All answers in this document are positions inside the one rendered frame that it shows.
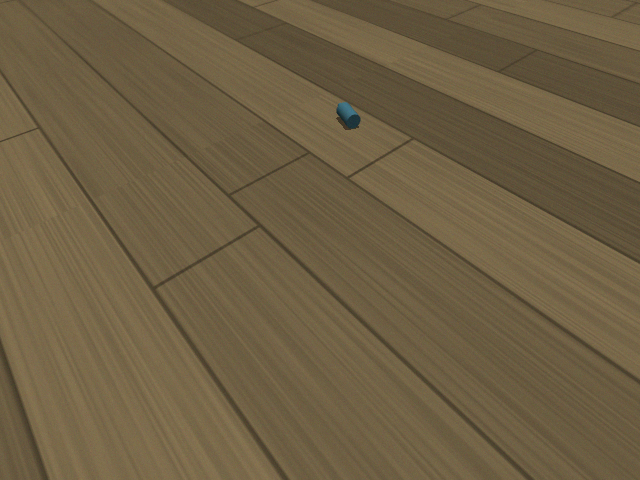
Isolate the bottle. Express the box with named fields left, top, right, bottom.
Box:
left=336, top=102, right=361, bottom=129

